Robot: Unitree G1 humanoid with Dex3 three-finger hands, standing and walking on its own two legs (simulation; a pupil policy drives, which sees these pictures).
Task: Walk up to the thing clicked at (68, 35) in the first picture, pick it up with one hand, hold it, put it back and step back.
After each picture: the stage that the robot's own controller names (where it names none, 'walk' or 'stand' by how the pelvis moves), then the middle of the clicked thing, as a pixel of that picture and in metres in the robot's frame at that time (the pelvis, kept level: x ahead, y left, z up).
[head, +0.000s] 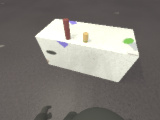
stand; (67, 29) +0.93 +0.35 -0.01
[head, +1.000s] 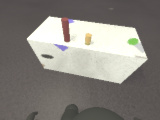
walk; (66, 31) +0.80 +0.29 +0.01
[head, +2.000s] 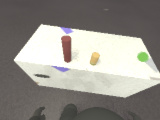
stand; (67, 50) +0.50 +0.23 +0.01
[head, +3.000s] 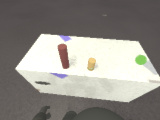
stand; (64, 57) +0.48 +0.25 -0.01
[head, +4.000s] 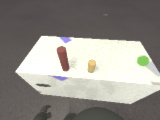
stand; (63, 60) +0.46 +0.25 -0.02
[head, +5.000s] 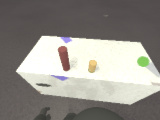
stand; (64, 60) +0.46 +0.24 -0.02
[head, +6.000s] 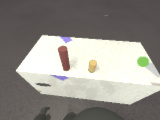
stand; (64, 59) +0.46 +0.24 -0.02
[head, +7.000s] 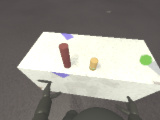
rise first; (65, 57) +0.47 +0.24 -0.01
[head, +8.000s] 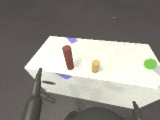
go down; (68, 58) +0.48 +0.24 -0.01
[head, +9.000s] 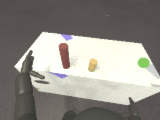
go down; (65, 57) +0.48 +0.23 +0.00
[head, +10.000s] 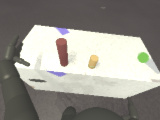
go down; (63, 54) +0.47 +0.22 +0.02
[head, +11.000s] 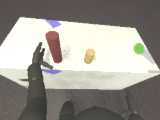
close in; (55, 49) +0.46 +0.23 +0.05
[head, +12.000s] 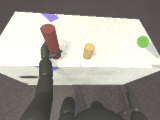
close; (53, 45) +0.47 +0.23 +0.07
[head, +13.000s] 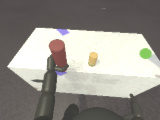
lift; (60, 58) +0.35 +0.20 +0.13
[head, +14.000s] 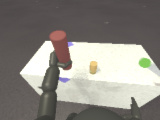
hold; (63, 54) +0.32 +0.18 +0.23
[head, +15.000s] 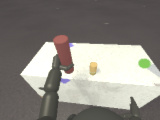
hold; (65, 57) +0.33 +0.17 +0.20
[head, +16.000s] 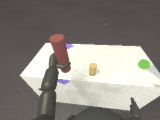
crouch; (62, 56) +0.33 +0.19 +0.21
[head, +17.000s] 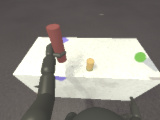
crouch; (58, 46) +0.43 +0.21 +0.18
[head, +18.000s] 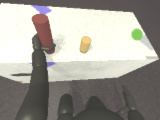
lower; (46, 38) +0.51 +0.24 +0.08
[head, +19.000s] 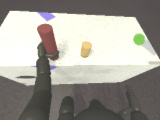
lower; (50, 45) +0.47 +0.23 +0.07
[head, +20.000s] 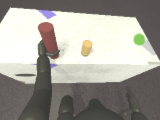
lower; (51, 44) +0.47 +0.23 +0.08
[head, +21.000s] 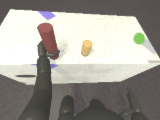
lower; (50, 44) +0.47 +0.23 +0.08
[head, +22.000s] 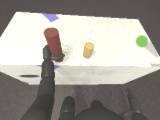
open; (55, 48) +0.45 +0.21 +0.07
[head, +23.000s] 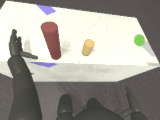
rise; (53, 44) +0.45 +0.21 +0.08
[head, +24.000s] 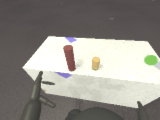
sink last; (70, 59) +0.46 +0.22 +0.03
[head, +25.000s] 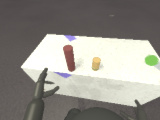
stand; (70, 59) +0.45 +0.21 +0.02
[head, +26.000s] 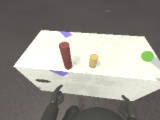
stand; (66, 57) +0.45 +0.22 +0.03
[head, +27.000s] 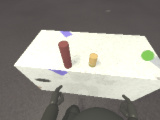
stand; (66, 56) +0.45 +0.22 +0.04
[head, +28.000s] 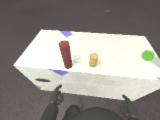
stand; (66, 56) +0.45 +0.22 +0.04
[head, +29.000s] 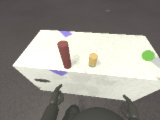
stand; (65, 56) +0.45 +0.22 +0.04
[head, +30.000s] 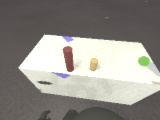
stand; (69, 60) +0.46 +0.21 +0.00
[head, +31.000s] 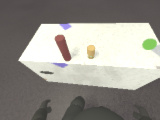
walk; (64, 49) +0.49 +0.26 +0.01
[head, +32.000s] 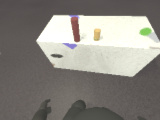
walk; (75, 30) +0.77 +0.21 +0.01
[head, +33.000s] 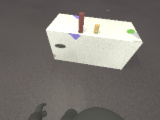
stand; (81, 23) +1.07 +0.19 +0.00
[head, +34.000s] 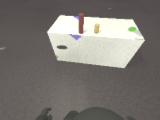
stand; (81, 24) +1.08 +0.20 -0.01
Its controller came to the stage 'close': yes
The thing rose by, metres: 0.22
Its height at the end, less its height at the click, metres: +0.00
